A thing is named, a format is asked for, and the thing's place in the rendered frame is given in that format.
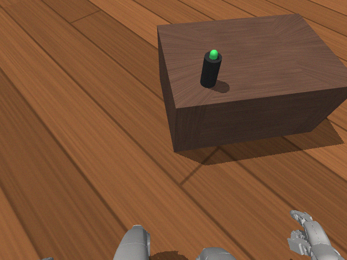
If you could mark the bottle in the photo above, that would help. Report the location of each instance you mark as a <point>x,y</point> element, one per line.
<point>210,70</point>

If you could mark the right robot hand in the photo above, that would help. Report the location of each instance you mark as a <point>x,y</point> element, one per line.
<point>301,241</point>

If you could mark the right robot arm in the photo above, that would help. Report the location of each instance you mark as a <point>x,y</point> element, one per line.
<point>324,252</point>

